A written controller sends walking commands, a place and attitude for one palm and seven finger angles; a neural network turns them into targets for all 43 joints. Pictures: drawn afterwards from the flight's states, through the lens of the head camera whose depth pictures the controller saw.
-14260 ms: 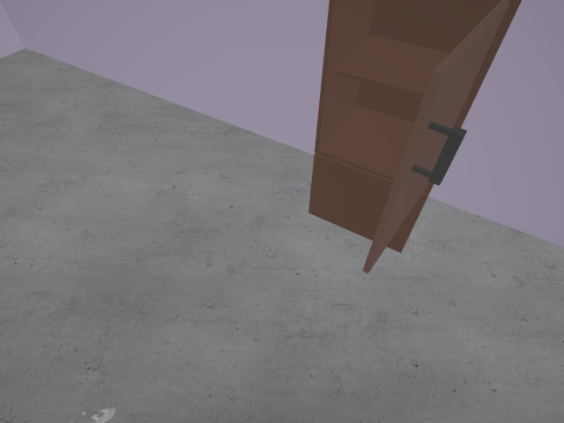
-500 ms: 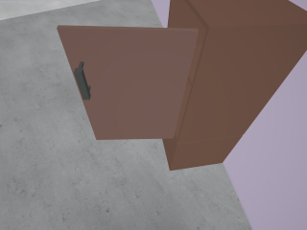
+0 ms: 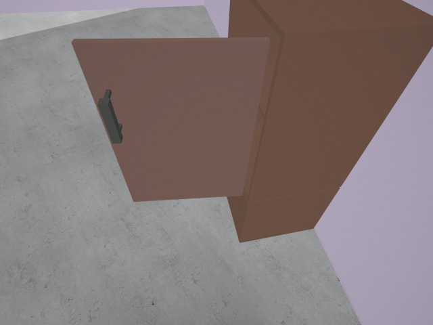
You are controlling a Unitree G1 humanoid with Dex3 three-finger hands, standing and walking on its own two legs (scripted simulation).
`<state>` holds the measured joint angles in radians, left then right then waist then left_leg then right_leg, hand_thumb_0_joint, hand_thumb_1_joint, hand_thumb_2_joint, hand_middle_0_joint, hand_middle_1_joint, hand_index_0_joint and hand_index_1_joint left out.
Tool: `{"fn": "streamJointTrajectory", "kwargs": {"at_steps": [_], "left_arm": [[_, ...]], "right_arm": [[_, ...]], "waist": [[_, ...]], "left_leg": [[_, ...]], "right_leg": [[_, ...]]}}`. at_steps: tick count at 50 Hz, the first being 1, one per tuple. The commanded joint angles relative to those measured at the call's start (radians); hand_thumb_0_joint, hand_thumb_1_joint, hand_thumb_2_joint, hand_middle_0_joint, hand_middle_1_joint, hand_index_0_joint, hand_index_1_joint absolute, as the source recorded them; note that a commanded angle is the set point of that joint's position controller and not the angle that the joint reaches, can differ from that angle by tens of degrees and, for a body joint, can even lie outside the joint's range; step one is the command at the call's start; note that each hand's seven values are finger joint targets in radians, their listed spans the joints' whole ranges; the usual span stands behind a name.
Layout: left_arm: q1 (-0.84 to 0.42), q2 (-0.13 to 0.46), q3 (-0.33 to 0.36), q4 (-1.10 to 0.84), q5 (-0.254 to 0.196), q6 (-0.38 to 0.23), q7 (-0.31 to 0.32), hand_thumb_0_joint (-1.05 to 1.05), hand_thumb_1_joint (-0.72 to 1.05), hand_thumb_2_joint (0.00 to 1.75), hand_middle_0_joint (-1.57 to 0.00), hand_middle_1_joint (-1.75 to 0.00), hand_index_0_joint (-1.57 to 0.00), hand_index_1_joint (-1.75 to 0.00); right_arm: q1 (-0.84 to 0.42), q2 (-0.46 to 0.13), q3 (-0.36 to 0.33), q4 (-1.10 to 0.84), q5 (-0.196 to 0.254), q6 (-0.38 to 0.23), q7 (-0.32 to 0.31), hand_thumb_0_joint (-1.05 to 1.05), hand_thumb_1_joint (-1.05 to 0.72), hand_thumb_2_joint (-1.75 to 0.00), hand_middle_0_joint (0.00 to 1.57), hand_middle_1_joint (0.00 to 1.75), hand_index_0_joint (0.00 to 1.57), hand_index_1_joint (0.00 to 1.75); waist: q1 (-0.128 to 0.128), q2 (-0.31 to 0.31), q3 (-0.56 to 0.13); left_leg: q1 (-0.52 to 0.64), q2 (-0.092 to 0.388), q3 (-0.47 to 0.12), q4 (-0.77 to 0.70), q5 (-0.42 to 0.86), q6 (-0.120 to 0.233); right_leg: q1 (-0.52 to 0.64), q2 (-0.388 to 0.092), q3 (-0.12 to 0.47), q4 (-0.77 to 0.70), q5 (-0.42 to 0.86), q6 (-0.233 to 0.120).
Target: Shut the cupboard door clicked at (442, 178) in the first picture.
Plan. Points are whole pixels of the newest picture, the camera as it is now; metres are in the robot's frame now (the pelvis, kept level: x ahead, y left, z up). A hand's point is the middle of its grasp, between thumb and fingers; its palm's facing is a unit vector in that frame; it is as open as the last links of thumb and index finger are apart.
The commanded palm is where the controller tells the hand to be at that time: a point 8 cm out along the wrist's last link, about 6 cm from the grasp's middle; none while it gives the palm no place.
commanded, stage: come to a stop and stand still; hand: left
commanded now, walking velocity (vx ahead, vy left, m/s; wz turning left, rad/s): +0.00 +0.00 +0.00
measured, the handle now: (112, 116) +0.56 +0.28 +0.06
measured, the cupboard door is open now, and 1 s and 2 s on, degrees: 83 83 83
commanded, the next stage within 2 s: look again from close up in 0.22 s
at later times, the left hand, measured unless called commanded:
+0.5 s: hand out of the picture +0.04 +0.20 -0.15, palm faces -0.02 -0.96 -0.28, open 7.4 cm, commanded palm none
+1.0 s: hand out of the picture +0.05 +0.17 -0.16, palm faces -0.01 -0.97 -0.24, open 7.4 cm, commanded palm none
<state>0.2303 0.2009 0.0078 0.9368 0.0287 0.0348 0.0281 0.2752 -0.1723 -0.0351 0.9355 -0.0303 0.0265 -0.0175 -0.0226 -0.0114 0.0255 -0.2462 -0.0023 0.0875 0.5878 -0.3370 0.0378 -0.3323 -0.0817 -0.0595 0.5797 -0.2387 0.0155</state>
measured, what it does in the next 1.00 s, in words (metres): stands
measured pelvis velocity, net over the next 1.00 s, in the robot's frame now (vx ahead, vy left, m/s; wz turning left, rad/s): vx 0.01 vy -0.02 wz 0.00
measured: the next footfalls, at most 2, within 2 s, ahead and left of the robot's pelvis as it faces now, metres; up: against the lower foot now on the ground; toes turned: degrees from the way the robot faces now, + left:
right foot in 1.46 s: +0.21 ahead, -0.11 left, +0.00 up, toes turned -1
left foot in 1.74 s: +0.23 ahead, +0.15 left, +0.00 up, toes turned +11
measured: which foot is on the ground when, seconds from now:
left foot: down 0.00-1.00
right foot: down 0.00-1.00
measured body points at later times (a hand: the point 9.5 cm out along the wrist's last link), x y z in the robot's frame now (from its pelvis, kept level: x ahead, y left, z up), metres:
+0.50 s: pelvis +0.00 -0.01 +0.01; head +0.00 -0.02 +0.46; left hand +0.04 +0.25 -0.13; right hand +0.05 -0.27 -0.14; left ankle -0.01 +0.09 -0.73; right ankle +0.04 -0.14 -0.73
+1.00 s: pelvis +0.01 -0.02 +0.01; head +0.01 -0.03 +0.46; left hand +0.05 +0.22 -0.14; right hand +0.02 -0.27 -0.15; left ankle -0.01 +0.09 -0.73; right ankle +0.04 -0.14 -0.73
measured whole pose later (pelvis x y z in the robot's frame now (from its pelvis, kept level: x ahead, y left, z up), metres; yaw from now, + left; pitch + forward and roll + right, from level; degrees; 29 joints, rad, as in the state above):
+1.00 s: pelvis +0.01 -0.02 +0.01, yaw +0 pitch -1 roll +0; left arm 0.23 0.20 -0.01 1.08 0.02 -0.01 0.03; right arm 0.24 -0.21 0.00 1.12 -0.02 0.01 0.00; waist -0.01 0.01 0.02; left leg -0.14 0.02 0.08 0.41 -0.26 0.00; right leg -0.23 -0.05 -0.08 0.42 -0.17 0.01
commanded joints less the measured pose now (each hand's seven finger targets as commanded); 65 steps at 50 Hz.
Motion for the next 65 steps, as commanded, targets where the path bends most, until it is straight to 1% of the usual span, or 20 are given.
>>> {"fn": "streamJointTrajectory", "kwargs": {"at_steps": [1,4,7,10,21,31,34,44,46,48,52,54,56,57,58,59,60,61,63,65], "left_arm": [[0.057,0.101,0.026,-0.078,-0.001,-0.026,0.001,0.0,0.9,0.9,-0.2,-0.3,-0.2,-0.3],[0.054,0.123,0.029,-0.074,-0.004,-0.035,0.001,0.0,0.9,0.9,-0.2,-0.3,-0.2,-0.3],[0.056,0.142,0.029,-0.068,-0.006,-0.044,0.001,0.0,0.9,0.9,-0.2,-0.3,-0.2,-0.3],[0.051,0.158,0.031,-0.053,-0.008,-0.048,0.002,0.0,0.9,0.9,-0.2,-0.3,-0.2,-0.3],[0.02,0.198,0.025,0.014,-0.01,-0.058,-0.001,0.0,0.9,0.9,-0.2,-0.3,-0.2,-0.3],[-0.003,0.206,0.019,0.066,-0.012,-0.062,-0.001,0.0,0.9,0.9,-0.2,-0.3,-0.2,-0.3],[-0.007,0.204,0.018,0.075,-0.013,-0.064,0.0,0.0,0.9,0.9,-0.2,-0.3,-0.2,-0.3],[0.011,0.159,0.008,0.106,-0.015,-0.063,0.006,0.0,0.9,0.9,-0.2,-0.3,-0.2,-0.3],[0.038,0.125,0.004,0.119,-0.015,-0.059,0.007,0.0,0.9,0.9,-0.2,-0.3,-0.2,-0.3],[0.057,0.136,0.013,0.111,-0.011,-0.048,0.006,0.0,0.9,0.9,-0.2,-0.3,-0.2,-0.3],[0.105,0.182,0.052,0.082,-0.007,-0.037,0.006,0.0,0.9,0.9,-0.2,-0.3,-0.2,-0.3],[0.092,0.176,0.065,0.062,-0.007,-0.038,0.007,0.0,0.9,0.9,-0.2,-0.3,-0.2,-0.3],[0.061,0.144,0.067,0.045,-0.009,-0.038,0.002,0.0,0.9,0.9,-0.2,-0.3,-0.2,-0.3],[0.049,0.114,0.063,0.034,-0.006,-0.034,-0.004,0.0,0.9,0.9,-0.2,-0.3,-0.2,-0.3],[0.03,0.059,0.055,0.011,-0.005,-0.031,-0.009,0.0,0.9,0.9,-0.2,-0.3,-0.2,-0.3],[-0.04,0.035,0.044,-0.023,0.006,-0.038,-0.011,0.0,0.9,0.9,-0.2,-0.3,-0.2,-0.3],[-0.065,0.031,0.046,-0.036,0.007,-0.047,-0.017,0.0,0.9,0.9,-0.2,-0.3,-0.2,-0.3],[-0.065,0.025,0.048,-0.034,0.001,-0.059,-0.025,0.0,0.9,0.9,-0.2,-0.3,-0.2,-0.3],[-0.053,0.015,0.047,-0.022,-0.008,-0.068,-0.032,0.0,0.9,0.9,-0.2,-0.3,-0.2,-0.3],[-0.046,0.003,0.044,-0.018,-0.014,-0.065,-0.033,0.0,0.9,0.9,-0.2,-0.3,-0.2,-0.3]], "right_arm": [[0.008,-0.157,-0.031,-0.105,0.003,-0.041,-0.005,0.0,-0.9,-0.9,0.2,0.3,0.2,0.3],[0.006,-0.167,-0.03,-0.096,0.005,-0.045,-0.002,0.0,-0.9,-0.9,0.2,0.3,0.2,0.3],[-0.001,-0.18,-0.027,-0.08,0.007,-0.052,0.0,0.0,-0.9,-0.9,0.2,0.3,0.2,0.3],[-0.019,-0.192,-0.028,-0.064,0.009,-0.052,0.001,0.0,-0.9,-0.9,0.2,0.3,0.2,0.3],[-0.069,-0.232,-0.018,0.016,0.013,-0.053,0.01,0.0,-0.9,-0.9,0.2,0.3,0.2,0.3],[-0.063,-0.239,-0.005,0.087,0.015,-0.054,0.012,0.0,-0.9,-0.9,0.2,0.3,0.2,0.3],[-0.055,-0.232,-0.002,0.105,0.015,-0.052,0.012,0.0,-0.9,-0.9,0.2,0.3,0.2,0.3],[-0.031,-0.187,0.01,0.149,0.016,-0.048,0.008,0.0,-0.9,-0.9,0.2,0.3,0.2,0.3],[0.0,-0.149,0.021,0.162,0.013,-0.039,0.01,0.0,-0.9,-0.9,0.2,0.3,0.2,0.3],[0.022,-0.14,0.018,0.159,0.01,-0.026,0.012,0.0,-0.9,-0.9,0.2,0.3,0.2,0.3],[0.059,-0.12,0.007,0.133,0.008,-0.01,0.012,0.0,-0.9,-0.9,0.2,0.3,0.2,0.3],[0.099,-0.101,0.003,0.128,0.01,-0.017,0.012,0.0,-0.9,-0.9,0.2,0.3,0.2,0.3],[0.159,-0.087,0.003,0.138,0.01,-0.028,0.012,0.0,-0.9,-0.9,0.2,0.3,0.2,0.3],[0.197,-0.108,-0.003,0.143,0.008,-0.032,0.011,0.0,-0.9,-0.9,0.2,0.3,0.2,0.3],[0.233,-0.167,-0.016,0.146,0.001,-0.037,0.008,0.0,-0.9,-0.9,0.2,0.3,0.2,0.3],[0.267,-0.185,-0.022,0.147,0.002,-0.049,0.001,0.0,-0.9,-0.9,0.2,0.3,0.2,0.3],[0.262,-0.169,-0.017,0.151,0.005,-0.057,-0.007,0.0,-0.9,-0.9,0.2,0.3,0.2,0.3],[0.242,-0.148,-0.009,0.146,0.006,-0.068,-0.011,0.0,-0.9,-0.9,0.2,0.3,0.2,0.3],[0.218,-0.132,-0.001,0.14,0.006,-0.085,-0.016,0.0,-0.9,-0.9,0.2,0.3,0.2,0.3],[0.207,-0.144,-0.005,0.14,0.006,-0.089,-0.018,0.0,-0.9,-0.9,0.2,0.3,0.2,0.3]], "waist": [[0.017,0.054,0.001],[0.012,0.033,0.011],[0.014,0.025,-0.029],[0.011,-0.001,-0.011],[0.017,0.005,0.0],[0.021,0.014,0.001],[0.02,-0.012,0.0],[0.019,0.002,-0.008],[0.019,-0.011,-0.009],[0.026,-0.038,0.034],[0.033,-0.165,0.07],[0.013,-0.152,0.043],[-0.015,-0.076,0.042],[-0.029,0.046,0.054],[-0.044,0.258,0.096],[-0.063,0.317,0.162],[-0.051,0.227,0.174],[-0.034,0.156,0.148],[-0.015,0.107,0.07],[-0.008,0.119,0.026]], "left_leg": [[-0.111,0.131,-0.159,-0.21,0.072,0.02],[-0.08,0.115,-0.135,-0.188,0.125,0.015],[-0.028,0.113,-0.118,-0.173,0.211,0.015],[-0.017,0.107,-0.112,-0.183,0.176,0.01],[0.007,0.11,-0.115,-0.262,0.081,0.0],[0.015,0.114,-0.112,-0.298,0.084,-0.013],[0.022,0.113,-0.106,-0.295,0.098,-0.016],[0.047,0.118,-0.093,-0.293,0.164,-0.026],[0.039,0.103,-0.081,-0.279,0.093,-0.031],[-0.01,0.078,-0.064,-0.248,-0.038,-0.027],[-0.105,0.027,-0.001,-0.041,-0.105,-0.025],[-0.063,0.036,-0.001,-0.005,-0.074,-0.019],[0.041,0.043,-0.013,-0.135,-0.045,-0.01],[0.077,0.087,-0.105,-0.218,-0.072,0.012],[0.086,0.223,-0.319,-0.357,-0.185,0.066],[0.126,0.308,-0.48,-0.45,-0.15,0.145],[0.175,0.327,-0.495,-0.427,0.003,0.189],[0.213,0.315,-0.44,-0.387,0.185,0.196],[0.271,0.28,-0.335,-0.327,0.508,0.194],[0.26,0.248,-0.268,-0.31,0.561,0.184]], "right_leg": [[0.068,0.002,0.017,-0.035,0.023,-0.031],[0.063,-0.009,0.047,-0.062,0.065,-0.035],[0.087,-0.019,0.061,-0.073,0.125,-0.04],[0.079,-0.029,0.078,-0.098,0.115,-0.039],[0.108,-0.046,0.092,-0.185,0.05,-0.035],[0.146,-0.055,0.091,-0.23,0.052,-0.034],[0.153,-0.058,0.095,-0.242,0.053,-0.034],[0.178,-0.057,0.084,-0.243,0.131,-0.032],[0.179,-0.061,0.085,-0.25,0.028,-0.028],[0.149,-0.071,0.106,-0.271,-0.159,-0.035],[0.109,-0.186,0.241,-0.39,-0.435,-0.105],[0.082,-0.215,0.238,-0.372,-0.399,-0.131],[0.013,-0.158,0.124,-0.256,-0.316,-0.108],[-0.039,-0.078,0.026,-0.125,-0.293,-0.071],[-0.154,0.028,-0.088,0.106,-0.276,-0.026],[-0.306,0.056,-0.07,0.296,-0.298,-0.016],[-0.385,0.008,0.003,0.405,-0.262,-0.027],[-0.402,-0.018,0.024,0.433,-0.218,-0.025],[-0.354,-0.023,0.009,0.401,-0.176,-0.006],[-0.269,-0.011,-0.014,0.322,-0.152,0.0]]}}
